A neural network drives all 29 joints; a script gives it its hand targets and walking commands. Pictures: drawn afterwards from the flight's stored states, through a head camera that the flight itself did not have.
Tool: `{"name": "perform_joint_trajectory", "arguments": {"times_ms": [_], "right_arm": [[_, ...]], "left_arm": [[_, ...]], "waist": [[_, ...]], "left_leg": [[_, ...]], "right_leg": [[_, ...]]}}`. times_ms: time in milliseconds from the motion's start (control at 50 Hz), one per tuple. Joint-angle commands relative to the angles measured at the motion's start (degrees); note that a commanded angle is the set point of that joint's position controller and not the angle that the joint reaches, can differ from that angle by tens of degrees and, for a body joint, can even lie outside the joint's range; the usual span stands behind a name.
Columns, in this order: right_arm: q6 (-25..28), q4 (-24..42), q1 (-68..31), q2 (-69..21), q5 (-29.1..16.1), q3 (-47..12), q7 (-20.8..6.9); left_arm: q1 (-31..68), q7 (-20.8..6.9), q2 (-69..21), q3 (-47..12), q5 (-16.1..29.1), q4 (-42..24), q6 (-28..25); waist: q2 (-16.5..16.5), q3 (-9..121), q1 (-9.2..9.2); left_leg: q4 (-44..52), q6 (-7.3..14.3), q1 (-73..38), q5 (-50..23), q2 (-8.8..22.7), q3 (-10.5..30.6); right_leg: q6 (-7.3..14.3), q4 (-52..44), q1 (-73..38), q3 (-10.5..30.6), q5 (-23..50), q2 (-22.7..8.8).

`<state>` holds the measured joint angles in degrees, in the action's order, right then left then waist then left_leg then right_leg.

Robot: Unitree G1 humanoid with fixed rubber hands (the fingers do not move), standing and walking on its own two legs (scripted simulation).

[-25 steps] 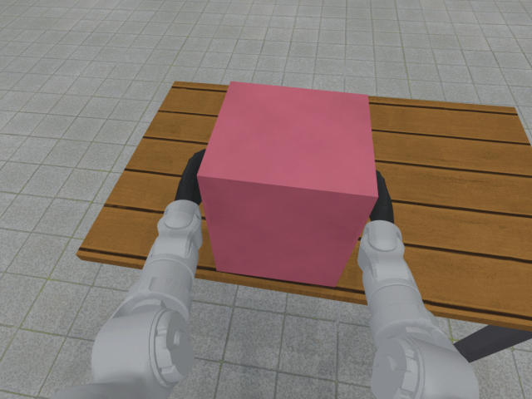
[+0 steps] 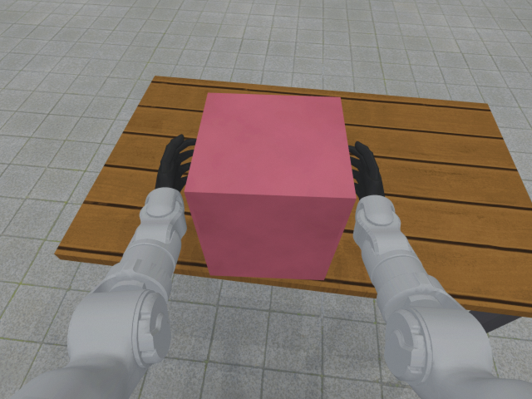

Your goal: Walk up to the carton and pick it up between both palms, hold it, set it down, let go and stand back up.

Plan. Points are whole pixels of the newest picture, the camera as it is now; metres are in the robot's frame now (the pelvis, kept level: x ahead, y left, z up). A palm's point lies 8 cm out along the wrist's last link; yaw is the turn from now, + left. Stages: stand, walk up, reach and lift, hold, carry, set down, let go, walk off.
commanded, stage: set down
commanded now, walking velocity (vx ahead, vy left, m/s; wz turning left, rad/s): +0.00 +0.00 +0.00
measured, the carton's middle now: (270, 193) +0.45 +0.03 +0.02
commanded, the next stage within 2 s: none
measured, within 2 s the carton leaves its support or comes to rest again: neither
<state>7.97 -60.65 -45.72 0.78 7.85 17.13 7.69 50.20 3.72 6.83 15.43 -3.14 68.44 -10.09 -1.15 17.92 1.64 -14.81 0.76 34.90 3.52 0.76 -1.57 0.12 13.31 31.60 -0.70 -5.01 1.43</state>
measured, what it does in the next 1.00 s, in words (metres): stands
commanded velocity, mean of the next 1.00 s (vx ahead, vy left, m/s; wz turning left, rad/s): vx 0.00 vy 0.00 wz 0.00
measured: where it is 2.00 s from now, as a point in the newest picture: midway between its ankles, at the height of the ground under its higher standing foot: outside the picture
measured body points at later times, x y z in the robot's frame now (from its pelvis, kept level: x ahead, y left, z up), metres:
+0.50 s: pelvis -0.04 +0.00 -0.01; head +0.01 +0.02 +0.44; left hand +0.44 +0.23 +0.15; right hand +0.44 -0.17 +0.14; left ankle +0.01 +0.11 -0.74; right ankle -0.02 -0.11 -0.74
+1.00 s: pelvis -0.05 +0.00 -0.01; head +0.00 +0.02 +0.44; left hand +0.43 +0.24 +0.14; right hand +0.43 -0.17 +0.14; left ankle +0.01 +0.11 -0.74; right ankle -0.02 -0.11 -0.74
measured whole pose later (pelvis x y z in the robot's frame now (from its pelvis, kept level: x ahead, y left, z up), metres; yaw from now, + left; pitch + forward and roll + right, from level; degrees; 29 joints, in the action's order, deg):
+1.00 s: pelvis -0.05 +0.00 -0.01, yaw +2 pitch +18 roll -2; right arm -16.5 -57.7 -60.0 12.4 -10.3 8.3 6.8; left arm 61.8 3.3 23.2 -1.0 19.0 64.9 9.4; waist 0.2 13.2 -1.9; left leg -26.2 0.4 38.7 5.6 1.1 0.8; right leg 1.0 23.5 34.0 -3.2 -7.5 1.7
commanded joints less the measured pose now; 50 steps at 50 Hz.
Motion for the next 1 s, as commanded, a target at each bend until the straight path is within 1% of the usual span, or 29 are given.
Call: {"name": "perform_joint_trajectory", "arguments": {"times_ms": [0,40,60,100,180,200,220,240,280,300,340,360,380,420,500,540,580,600,620,680,700,720,760,780,840,860,920,940,980], "right_arm": [[1.5,13.3,-41.0,11.0,-7.9,-5.6,0.2],[-1.7,8.7,-40.6,13.4,-12.3,-7.3,0.5],[-3.7,5.4,-41.9,15.2,-13.8,-7.7,0.6],[-6.3,4.7,-44.7,17.5,-16.6,-8.7,0.7],[-8.6,4.9,-47.1,21.9,-18.7,-9.8,0.8],[-9.5,5.7,-49.9,22.2,-19.9,-9.9,0.6],[-10.2,4.7,-50.3,22.5,-20.7,-11.0,0.3],[-10.8,4.2,-48.6,22.0,-21.8,-11.7,-0.1],[-11.3,8.6,-51.3,23.4,-23.4,-12.7,-0.7],[-11.4,7.8,-50.1,23.3,-24.2,-13.4,-0.8],[-12.6,9.5,-52.9,24.0,-26.2,-14.8,-1.1],[-13.5,9.9,-53.6,25.3,-26.2,-14.6,-1.3],[-14.4,9.9,-53.9,26.0,-26.9,-14.4,-1.6],[-16.1,12.2,-56.5,26.7,-25.5,-14.1,-1.9],[-18.2,16.0,-58.5,26.8,-24.9,-13.3,-2.1],[-19.2,18.8,-60.3,26.8,-23.4,-12.1,-1.6],[-20.6,18.7,-59.7,26.9,-22.5,-10.5,-1.4],[-21.5,18.9,-58.8,26.2,-22.6,-10.6,-1.5],[-21.9,19.5,-59.0,27.5,-21.4,-9.1,-1.2],[-24.7,16.3,-57.2,26.7,-20.8,-9.1,-0.7],[-25.5,14.9,-58.1,26.0,-21.0,-9.7,-0.8],[-25.5,14.2,-56.9,26.2,-19.9,-8.5,-0.6],[-24.7,12.7,-56.1,26.0,-17.8,-7.3,-0.5],[-24.2,13.2,-56.7,24.8,-17.3,-7.2,-0.5],[-22.3,15.5,-52.9,24.5,-17.5,-6.9,-0.3],[-22.1,17.2,-51.4,24.2,-17.3,-6.8,0.1],[-21.3,15.2,-49.0,23.1,-18.1,-8.1,-0.9],[-20.8,17.3,-46.8,22.5,-18.5,-8.3,-0.9],[-19.2,16.6,-44.1,20.3,-16.8,-7.7,-1.6]], "left_arm": [[39.3,1.5,16.3,-4.3,6.0,-14.8,-2.2],[39.1,1.6,16.9,-6.9,8.2,-12.7,0.6],[39.2,1.5,17.1,-7.8,9.5,-9.2,2.4],[41.1,1.6,17.2,-11.0,13.2,-7.8,4.7],[44.1,1.7,18.8,-15.3,18.3,-6.1,6.8],[47.3,1.9,20.4,-15.9,19.4,-7.5,7.1],[47.7,1.9,19.9,-17.3,20.6,-6.4,7.6],[46.5,2.0,19.7,-17.0,20.8,-7.2,7.6],[48.4,2.0,21.7,-17.1,21.5,-11.7,7.6],[47.9,2.0,21.8,-17.5,21.9,-11.5,7.8],[49.8,1.4,24.2,-18.2,23.8,-11.5,8.5],[50.3,1.4,24.3,-19.0,24.6,-12.6,9.5],[50.7,1.5,24.9,-18.9,24.1,-13.6,10.3],[53.4,1.9,27.0,-17.9,25.0,-14.2,12.1],[54.5,2.2,26.9,-19.6,27.9,-16.2,14.2],[55.8,2.2,29.9,-18.8,28.2,-18.0,15.0],[56.9,2.8,30.7,-18.3,27.2,-20.0,16.2],[55.5,2.9,29.6,-17.2,26.8,-20.6,17.0],[56.5,3.0,29.5,-17.9,27.3,-22.3,17.9],[53.1,2.2,29.3,-17.4,26.9,-17.6,20.8],[53.7,1.8,29.3,-18.4,27.5,-14.5,21.2],[52.2,1.5,28.3,-17.8,26.9,-13.2,21.0],[50.9,1.1,29.4,-16.0,25.1,-10.5,20.0],[51.1,0.9,28.3,-17.0,25.4,-9.3,19.2],[48.1,0.8,28.3,-16.4,23.9,-14.5,16.8],[47.2,0.3,29.2,-14.9,23.0,-15.5,16.7],[44.2,-0.6,27.6,-15.1,22.0,-14.1,16.0],[42.1,-0.8,26.9,-14.3,21.2,-16.9,15.8],[40.3,-1.4,25.6,-12.8,19.8,-15.2,13.3]], "waist": [[1.9,51.0,1.26],[5.2,46.6,0.35],[5.2,43.2,0.07],[5.6,42.3,-1.01],[4.8,38.5,-2.82],[6.3,39.3,-2.28],[6.4,38.2,-2.69],[6.1,37.8,-2.08],[6.3,41.4,-0.96],[6.6,41.6,-1.73],[6.2,42.2,-0.53],[7.7,42.8,-1.27],[8.8,42.5,-0.75],[6.4,41.2,-0.52],[5.1,42.8,-1.67],[3.5,47.7,-1.17],[6.8,51.5,-1.84],[6.4,51.8,-1.29],[7.2,53.5,-2.58],[5.1,46.5,-3.16],[5.4,44.2,-2.9],[5.5,43.3,-3.8],[4.6,39.6,-3.32],[3.8,37.4,-4.56],[5.9,42.8,-4.2],[5.7,42.9,-4.19],[8.0,37.6,-3.74],[6.6,37.8,-3.47],[5.3,34.5,-2.99]], "left_leg": [[-6.8,0.2,-20.9,-20.9,-1.1,-1.7],[-8.4,-0.9,-23.5,-20.5,-0.9,-1.8],[-8.9,-1.6,-24.3,-19.7,-0.5,-1.3],[-9.7,-2.3,-26.5,-17.3,0.3,-0.1],[-12.2,-3.0,-30.3,-17.6,1.0,1.1],[-12.1,-3.0,-30.2,-16.6,1.0,1.1],[-12.2,-3.2,-30.4,-16.1,1.2,1.7],[-12.7,-3.2,-31.1,-16.2,1.2,1.4],[-13.8,-3.0,-31.7,-18.9,0.7,1.1],[-14.3,-3.0,-30.8,-22.2,0.4,1.1],[-14.1,-2.6,-30.2,-20.6,0.7,1.7],[-14.1,-2.9,-30.6,-19.4,0.9,2.1],[-14.2,-2.9,-31.0,-18.9,0.7,2.0],[-13.2,-2.6,-29.6,-13.9,1.0,2.2],[-13.4,-1.5,-26.9,-10.2,1.0,2.3],[-13.3,-0.1,-25.1,-10.3,0.8,2.0],[-13.4,-0.4,-25.6,-10.6,0.7,2.1],[-13.1,-0.3,-26.1,-10.8,0.7,2.1],[-13.4,-0.6,-27.0,-11.2,0.9,2.3],[-13.2,-0.8,-26.5,-8.5,1.3,2.8],[-12.3,-0.7,-23.9,-4.3,1.5,3.0],[-11.9,-0.5,-22.5,-2.9,1.7,2.9],[-10.5,-0.3,-18.0,0.5,1.4,3.0],[-10.6,-0.2,-17.5,-0.3,1.5,3.0],[-11.7,-0.7,-21.9,-8.1,1.2,2.7],[-12.4,-0.8,-22.5,-10.3,0.6,2.4],[-12.1,-1.6,-21.9,-9.3,1.0,3.0],[-12.2,-1.2,-22.8,-10.1,0.8,2.8],[-11.7,-0.9,-19.9,-6.7,0.9,3.2]], "right_leg": [[-5.1,11.0,-27.3,-1.1,36.5,1.4],[-4.5,10.1,-22.4,-1.5,31.1,1.7],[-4.1,9.2,-19.7,-1.7,27.5,1.8],[-3.2,7.7,-14.9,-1.9,19.6,1.8],[-2.6,6.3,-8.6,-2.6,13.7,1.7],[-2.5,6.3,-6.5,-2.9,11.7,1.8],[-2.4,6.2,-5.4,-2.8,10.9,1.4],[-2.3,6.5,-3.9,-3.0,10.0,1.9],[-2.5,7.0,-4.4,-2.7,13.0,1.8],[-2.7,7.5,-6.3,-2.4,16.8,1.7],[-2.7,7.9,-7.7,-2.4,15.4,1.8],[-2.4,8.0,-7.2,-2.3,14.2,1.7],[-2.2,7.9,-5.8,-2.3,12.8,1.7],[-2.1,7.6,-4.7,-2.7,8.8,1.4],[-2.2,8.9,-5.3,-2.7,7.6,0.7],[-2.4,9.7,-7.5,-2.5,9.0,0.4],[-2.1,10.1,-7.4,-2.7,10.2,0.5],[-1.9,9.5,-7.5,-2.6,9.8,0.4],[-1.7,9.6,-8.7,-3.1,10.3,0.7],[-1.1,8.4,-8.6,-2.7,7.2,0.3],[-1.0,8.1,-8.4,-2.6,4.2,-0.2],[-0.9,8.2,-8.9,-2.9,4.0,-0.2],[-1.2,8.5,-10.4,-2.6,2.2,-0.7],[-1.5,8.7,-9.4,-3.0,1.5,-0.6],[-0.4,9.4,-12.7,-2.0,8.9,-0.8],[-1.0,9.6,-13.5,-2.3,12.2,-0.2],[-0.2,9.7,-11.0,-1.9,9.2,-0.5],[-0.6,10.2,-12.2,-2.0,11.2,-0.3],[-0.4,10.0,-12.6,-2.0,9.1,-0.3]]}}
